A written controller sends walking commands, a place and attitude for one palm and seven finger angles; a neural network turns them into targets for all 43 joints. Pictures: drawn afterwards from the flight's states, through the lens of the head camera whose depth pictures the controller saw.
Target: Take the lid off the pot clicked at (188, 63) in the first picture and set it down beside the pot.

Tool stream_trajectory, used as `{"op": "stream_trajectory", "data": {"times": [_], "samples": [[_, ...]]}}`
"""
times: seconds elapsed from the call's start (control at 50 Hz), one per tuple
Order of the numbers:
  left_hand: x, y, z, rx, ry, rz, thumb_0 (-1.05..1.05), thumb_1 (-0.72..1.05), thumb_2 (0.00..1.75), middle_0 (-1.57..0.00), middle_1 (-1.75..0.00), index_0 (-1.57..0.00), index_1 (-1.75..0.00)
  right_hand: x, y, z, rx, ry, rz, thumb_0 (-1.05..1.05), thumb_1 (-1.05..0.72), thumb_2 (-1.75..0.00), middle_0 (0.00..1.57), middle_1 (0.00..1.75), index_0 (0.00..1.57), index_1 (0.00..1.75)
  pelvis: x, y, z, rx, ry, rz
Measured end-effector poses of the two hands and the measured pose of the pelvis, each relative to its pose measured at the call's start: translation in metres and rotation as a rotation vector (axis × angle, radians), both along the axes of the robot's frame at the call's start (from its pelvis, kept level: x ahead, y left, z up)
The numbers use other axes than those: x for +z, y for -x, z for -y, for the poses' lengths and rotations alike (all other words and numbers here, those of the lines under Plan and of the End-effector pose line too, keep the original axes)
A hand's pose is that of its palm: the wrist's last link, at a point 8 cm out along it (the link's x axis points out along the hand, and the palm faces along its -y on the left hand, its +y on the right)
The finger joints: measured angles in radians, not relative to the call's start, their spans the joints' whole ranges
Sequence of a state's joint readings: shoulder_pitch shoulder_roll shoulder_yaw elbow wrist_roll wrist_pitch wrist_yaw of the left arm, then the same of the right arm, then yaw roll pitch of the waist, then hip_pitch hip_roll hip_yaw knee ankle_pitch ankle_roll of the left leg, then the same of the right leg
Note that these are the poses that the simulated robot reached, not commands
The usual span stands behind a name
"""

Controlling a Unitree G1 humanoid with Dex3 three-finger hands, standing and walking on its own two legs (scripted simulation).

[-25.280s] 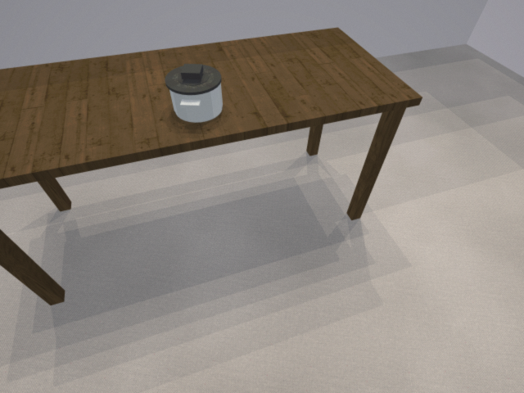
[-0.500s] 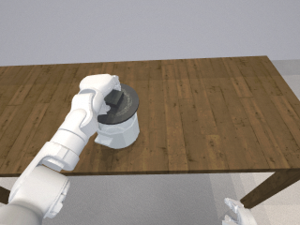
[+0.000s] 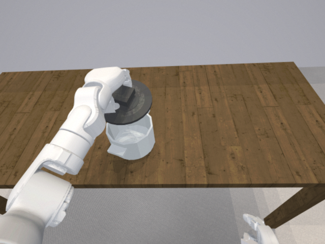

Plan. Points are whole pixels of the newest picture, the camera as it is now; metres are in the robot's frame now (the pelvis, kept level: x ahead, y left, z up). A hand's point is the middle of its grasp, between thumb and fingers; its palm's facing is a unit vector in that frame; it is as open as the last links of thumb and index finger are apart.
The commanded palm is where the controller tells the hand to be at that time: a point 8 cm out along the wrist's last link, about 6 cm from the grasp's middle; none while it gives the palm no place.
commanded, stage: lift the lid straight up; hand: left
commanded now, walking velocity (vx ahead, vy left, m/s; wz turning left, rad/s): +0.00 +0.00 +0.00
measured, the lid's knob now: (122, 95) +0.47 +0.13 +0.12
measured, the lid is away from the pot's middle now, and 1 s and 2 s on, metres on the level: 0.01 0.02 0.12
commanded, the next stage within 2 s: move the lid sideways beside the pot in 0.90 s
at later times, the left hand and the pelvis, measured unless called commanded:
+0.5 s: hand (109, 85) +0.44 +0.14 +0.17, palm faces -0.22 -0.07 -0.97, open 8.7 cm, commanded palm +0.42 +0.14 +0.25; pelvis +0.00 +0.00 +0.00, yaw +0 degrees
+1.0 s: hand (104, 83) +0.43 +0.15 +0.19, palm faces -0.24 -0.05 -0.97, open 8.7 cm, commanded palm +0.42 +0.15 +0.26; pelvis -0.01 +0.00 +0.00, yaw +1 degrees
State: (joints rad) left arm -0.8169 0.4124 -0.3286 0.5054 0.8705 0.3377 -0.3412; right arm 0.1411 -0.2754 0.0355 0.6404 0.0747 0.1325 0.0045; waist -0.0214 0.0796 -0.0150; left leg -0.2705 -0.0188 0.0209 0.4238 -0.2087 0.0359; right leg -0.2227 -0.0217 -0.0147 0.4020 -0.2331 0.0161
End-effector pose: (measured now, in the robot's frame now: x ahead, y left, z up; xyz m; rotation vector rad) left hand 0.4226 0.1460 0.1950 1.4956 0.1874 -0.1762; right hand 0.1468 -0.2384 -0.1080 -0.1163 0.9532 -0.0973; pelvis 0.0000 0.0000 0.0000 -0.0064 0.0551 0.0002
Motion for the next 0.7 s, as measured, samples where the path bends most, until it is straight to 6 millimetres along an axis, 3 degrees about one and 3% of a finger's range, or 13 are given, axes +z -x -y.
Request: {"op": "stream_trajectory", "data": {"times": [0.3,0.7], "samples": [[0.02,-0.006,-0.008,0.037,-0.016,0.001,0.0,0.21,0.94,-1.07,-1.09,-0.49,-0.79,0.004,0.005,0.0,0.002,0.016,0.015,0.01,-0.9,-0.9,0.2,0.29,0.2,0.3,0.001,0.005,-0.001,0.003,0.0,0.005],[0.056,-0.008,0.006,0.028,-0.008,0.045,0.0,0.21,0.94,-1.08,-1.09,-0.49,-0.79,0.003,0.002,-0.005,0.02,-0.002,0.031,0.01,-0.9,-0.9,0.2,0.29,0.2,0.3,0.002,0.005,-0.003,0.002,-0.002,0.013]]}}
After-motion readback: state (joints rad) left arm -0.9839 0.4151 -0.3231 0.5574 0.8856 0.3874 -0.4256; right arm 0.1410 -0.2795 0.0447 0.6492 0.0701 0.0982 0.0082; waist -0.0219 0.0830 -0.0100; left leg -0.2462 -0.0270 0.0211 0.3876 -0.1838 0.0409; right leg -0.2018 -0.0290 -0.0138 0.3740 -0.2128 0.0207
